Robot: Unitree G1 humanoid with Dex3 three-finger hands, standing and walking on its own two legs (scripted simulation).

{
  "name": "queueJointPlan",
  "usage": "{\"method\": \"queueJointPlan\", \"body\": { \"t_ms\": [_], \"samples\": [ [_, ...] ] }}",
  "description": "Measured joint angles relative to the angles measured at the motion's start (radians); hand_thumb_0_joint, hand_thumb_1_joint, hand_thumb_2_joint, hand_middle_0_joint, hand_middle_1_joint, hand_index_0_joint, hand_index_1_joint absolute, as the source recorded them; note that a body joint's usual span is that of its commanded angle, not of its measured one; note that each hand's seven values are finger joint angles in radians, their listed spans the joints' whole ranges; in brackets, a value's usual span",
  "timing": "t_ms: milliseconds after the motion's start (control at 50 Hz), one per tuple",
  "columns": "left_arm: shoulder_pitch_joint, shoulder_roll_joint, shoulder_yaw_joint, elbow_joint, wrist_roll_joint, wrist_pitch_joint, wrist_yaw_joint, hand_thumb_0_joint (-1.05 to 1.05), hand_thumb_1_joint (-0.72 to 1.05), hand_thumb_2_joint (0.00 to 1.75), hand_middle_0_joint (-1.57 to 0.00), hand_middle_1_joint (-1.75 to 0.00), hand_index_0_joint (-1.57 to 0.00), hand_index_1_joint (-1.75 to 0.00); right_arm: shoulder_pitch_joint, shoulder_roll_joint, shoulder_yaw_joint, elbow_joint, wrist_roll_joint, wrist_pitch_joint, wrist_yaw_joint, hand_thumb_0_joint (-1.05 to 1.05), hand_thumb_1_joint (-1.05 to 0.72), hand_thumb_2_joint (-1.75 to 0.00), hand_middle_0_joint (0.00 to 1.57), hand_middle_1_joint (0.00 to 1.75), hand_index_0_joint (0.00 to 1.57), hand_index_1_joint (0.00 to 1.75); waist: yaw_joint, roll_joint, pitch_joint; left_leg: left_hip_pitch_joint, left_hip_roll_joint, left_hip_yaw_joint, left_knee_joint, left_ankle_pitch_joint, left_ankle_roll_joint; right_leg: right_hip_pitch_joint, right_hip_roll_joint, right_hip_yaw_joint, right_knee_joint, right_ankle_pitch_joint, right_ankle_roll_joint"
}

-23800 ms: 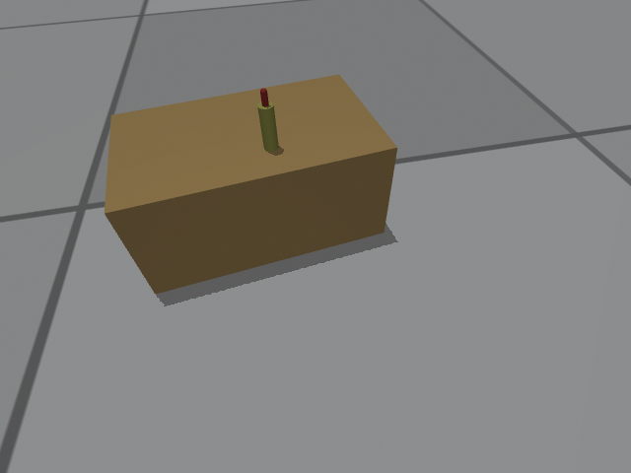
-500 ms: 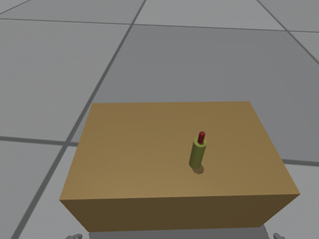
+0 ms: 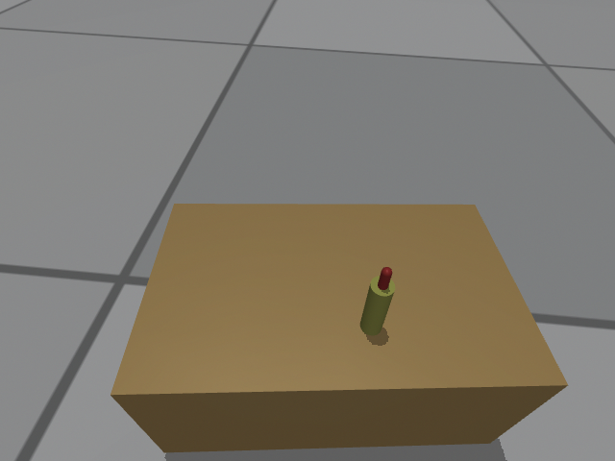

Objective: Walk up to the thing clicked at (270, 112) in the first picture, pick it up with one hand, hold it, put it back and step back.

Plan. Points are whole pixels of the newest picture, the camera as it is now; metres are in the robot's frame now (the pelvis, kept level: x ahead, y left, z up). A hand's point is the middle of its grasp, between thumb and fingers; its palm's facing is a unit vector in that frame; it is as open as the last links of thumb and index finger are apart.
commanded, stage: home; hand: right
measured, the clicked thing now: (378, 300) +0.50 -0.13 -0.22
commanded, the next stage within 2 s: stand in 0.78 s
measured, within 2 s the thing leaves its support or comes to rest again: neither
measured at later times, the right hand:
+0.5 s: hand out of the picture +0.07 -0.24 -0.14, palm faces -0.03 +0.92 -0.39, open 17.4 cm
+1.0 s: hand out of the picture +0.08 -0.24 -0.15, palm faces -0.04 +0.93 -0.37, open 16.8 cm
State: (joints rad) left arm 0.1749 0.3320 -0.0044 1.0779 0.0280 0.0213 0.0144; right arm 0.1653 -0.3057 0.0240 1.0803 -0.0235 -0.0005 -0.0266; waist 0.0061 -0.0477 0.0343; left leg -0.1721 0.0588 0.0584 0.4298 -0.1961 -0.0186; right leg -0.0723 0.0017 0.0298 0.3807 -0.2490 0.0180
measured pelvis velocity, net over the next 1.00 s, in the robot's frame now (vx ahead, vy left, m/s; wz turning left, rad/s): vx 0.01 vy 0.02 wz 0.02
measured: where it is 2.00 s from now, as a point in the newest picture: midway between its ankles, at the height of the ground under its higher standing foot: outside the picture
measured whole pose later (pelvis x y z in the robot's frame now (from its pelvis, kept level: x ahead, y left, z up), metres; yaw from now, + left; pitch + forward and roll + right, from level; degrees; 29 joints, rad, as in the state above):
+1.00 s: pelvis +0.01 +0.02 +0.00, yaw +1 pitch -3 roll +0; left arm 0.14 0.35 0.00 1.13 0.02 0.01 0.01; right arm 0.11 -0.33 0.01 1.14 -0.01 0.00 -0.01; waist 0.00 -0.04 0.05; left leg -0.16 0.02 0.05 0.37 -0.17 0.01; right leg -0.04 -0.03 0.02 0.31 -0.22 0.04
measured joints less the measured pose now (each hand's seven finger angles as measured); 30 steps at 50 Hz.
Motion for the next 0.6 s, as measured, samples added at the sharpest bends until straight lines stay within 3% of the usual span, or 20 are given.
{"method": "queueJointPlan", "body": {
  "t_ms": [600],
  "samples": [
    [-0.031, 0.016, 0.003, 0.061, -0.002, -0.001, -0.006, 0.00, 0.90, 0.90, -0.20, -0.30, -0.20, -0.30, -0.045, -0.015, -0.015, 0.065, 0.006, 0.005, 0.013, 0.00, 0.53, -0.05, 0.06, 0.05, 0.05, 0.05, -0.003, 0.000, 0.008, 0.017, -0.035, 0.003, -0.062, 0.036, 0.025, 0.020, -0.034, -0.001, -0.061, 0.034, 0.025]
  ]
}}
